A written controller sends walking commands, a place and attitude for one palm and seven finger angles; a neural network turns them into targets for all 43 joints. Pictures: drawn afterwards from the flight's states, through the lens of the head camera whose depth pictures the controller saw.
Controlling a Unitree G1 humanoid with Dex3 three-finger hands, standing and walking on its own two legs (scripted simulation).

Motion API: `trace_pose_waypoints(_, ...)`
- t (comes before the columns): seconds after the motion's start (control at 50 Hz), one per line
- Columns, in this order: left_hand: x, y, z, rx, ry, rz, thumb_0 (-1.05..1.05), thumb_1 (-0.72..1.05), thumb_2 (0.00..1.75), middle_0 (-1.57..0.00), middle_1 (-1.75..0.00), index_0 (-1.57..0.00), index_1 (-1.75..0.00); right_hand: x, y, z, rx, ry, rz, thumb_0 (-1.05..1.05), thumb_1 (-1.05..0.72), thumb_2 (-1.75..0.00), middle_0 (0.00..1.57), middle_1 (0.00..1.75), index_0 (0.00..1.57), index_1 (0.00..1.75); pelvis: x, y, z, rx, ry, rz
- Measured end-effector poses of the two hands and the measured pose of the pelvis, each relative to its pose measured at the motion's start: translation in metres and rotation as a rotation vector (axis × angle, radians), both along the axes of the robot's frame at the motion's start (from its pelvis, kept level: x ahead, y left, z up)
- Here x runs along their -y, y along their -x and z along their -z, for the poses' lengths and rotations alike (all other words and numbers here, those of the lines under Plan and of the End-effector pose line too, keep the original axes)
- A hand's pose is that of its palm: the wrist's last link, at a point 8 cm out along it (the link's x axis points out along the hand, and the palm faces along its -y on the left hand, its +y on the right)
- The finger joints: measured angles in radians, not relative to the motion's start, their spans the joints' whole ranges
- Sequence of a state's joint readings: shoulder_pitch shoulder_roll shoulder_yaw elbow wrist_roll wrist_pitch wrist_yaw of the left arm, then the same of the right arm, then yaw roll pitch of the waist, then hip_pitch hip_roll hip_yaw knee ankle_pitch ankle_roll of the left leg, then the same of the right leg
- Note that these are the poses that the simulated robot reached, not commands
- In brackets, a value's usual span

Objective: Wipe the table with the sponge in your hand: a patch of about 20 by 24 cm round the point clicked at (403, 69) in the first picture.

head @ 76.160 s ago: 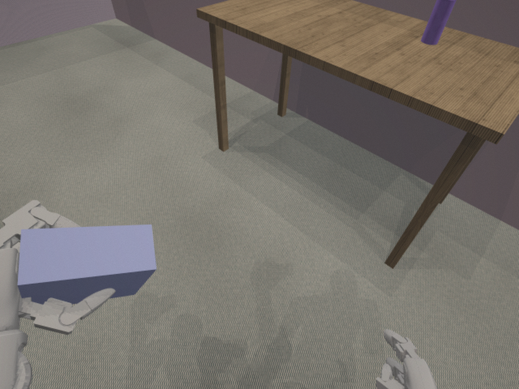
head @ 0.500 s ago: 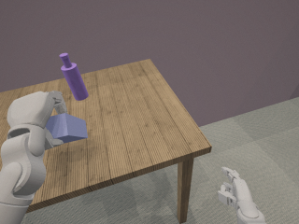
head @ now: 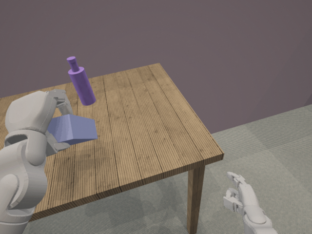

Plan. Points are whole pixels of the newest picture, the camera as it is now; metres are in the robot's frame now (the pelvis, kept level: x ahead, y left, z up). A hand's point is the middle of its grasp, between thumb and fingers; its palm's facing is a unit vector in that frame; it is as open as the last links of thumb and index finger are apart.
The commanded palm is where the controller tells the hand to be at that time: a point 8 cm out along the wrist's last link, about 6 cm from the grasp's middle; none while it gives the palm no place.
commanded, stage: bring the sponge back beside the body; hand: left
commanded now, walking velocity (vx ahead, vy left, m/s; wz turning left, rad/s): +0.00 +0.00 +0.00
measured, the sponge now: (66, 133) +0.27 +0.28 +0.16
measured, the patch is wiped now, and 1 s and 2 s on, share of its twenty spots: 1.00 1.00 1.00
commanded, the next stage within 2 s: step back with the hand held close in 1.52 s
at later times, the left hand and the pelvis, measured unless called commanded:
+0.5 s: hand (52, 136) +0.23 +0.27 +0.20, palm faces +0.25 -0.10 -0.96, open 9.1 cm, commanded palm +0.18 +0.27 +0.26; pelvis +0.00 -0.01 +0.00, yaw +0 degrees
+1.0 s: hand (48, 151) +0.21 +0.27 +0.18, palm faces +0.22 -0.11 -0.97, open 9.1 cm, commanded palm +0.16 +0.27 +0.24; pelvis +0.00 -0.01 +0.00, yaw +0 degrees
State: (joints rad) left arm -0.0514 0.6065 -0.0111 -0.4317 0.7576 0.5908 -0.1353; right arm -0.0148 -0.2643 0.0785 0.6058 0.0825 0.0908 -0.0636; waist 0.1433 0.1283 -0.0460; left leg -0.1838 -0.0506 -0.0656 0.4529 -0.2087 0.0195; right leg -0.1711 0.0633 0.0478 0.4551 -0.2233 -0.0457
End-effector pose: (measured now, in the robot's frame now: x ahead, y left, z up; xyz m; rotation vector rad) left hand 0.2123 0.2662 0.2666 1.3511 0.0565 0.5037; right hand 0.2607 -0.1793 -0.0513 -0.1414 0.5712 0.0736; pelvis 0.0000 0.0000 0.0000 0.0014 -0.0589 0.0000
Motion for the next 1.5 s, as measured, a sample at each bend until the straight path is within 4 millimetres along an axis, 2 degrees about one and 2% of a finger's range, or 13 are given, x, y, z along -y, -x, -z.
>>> trace_pose_waypoints(0.32,0.004,0.003,0.014,-0.042,-0.011,-0.004,-0.01,-0.51,1.03,-0.83,-1.45,-0.91,-1.47,0.013,0.012,0.004,-0.004,0.009,0.023,0.02,-0.91,-0.9,0.2,0.3,0.2,0.3,0.007,0.004,0.001,0.003,-0.002,0.004)
trace_pose_waypoints(0.58,0.0,0.017,0.027,-0.09,-0.014,-0.032,-0.01,-0.51,1.03,-0.83,-1.45,-0.91,-1.47,0.028,0.012,0.008,-0.004,0.031,0.041,0.02,-0.91,-0.9,0.2,0.3,0.2,0.3,0.011,0.002,0.002,0.006,-0.001,0.001)
trace_pose_waypoints(0.9,-0.002,0.03,0.034,-0.092,-0.017,-0.027,-0.01,-0.51,1.03,-0.83,-1.45,-0.91,-1.47,0.019,0.006,0.003,0.02,0.015,0.026,0.02,-0.91,-0.9,0.2,0.3,0.2,0.3,0.009,-0.001,0.002,0.01,0.002,0.006)
trace_pose_waypoints(1.22,-0.011,0.048,0.047,-0.12,-0.009,-0.031,-0.02,-0.51,1.03,-0.83,-1.45,-0.91,-1.47,0.01,0.01,0.0,0.021,0.031,0.017,0.02,-0.91,-0.9,0.2,0.3,0.2,0.3,0.002,0.002,0.002,0.024,0.006,0.003)
trace_pose_waypoints(1.5,-0.016,0.048,0.042,-0.095,-0.011,-0.028,-0.02,-0.51,1.03,-0.83,-1.45,-0.91,-1.47,0.003,0.013,0.0,0.02,0.026,0.015,0.02,-0.91,-0.9,0.2,0.3,0.21,0.3,-0.003,0.005,0.001,0.028,0.007,0.006)
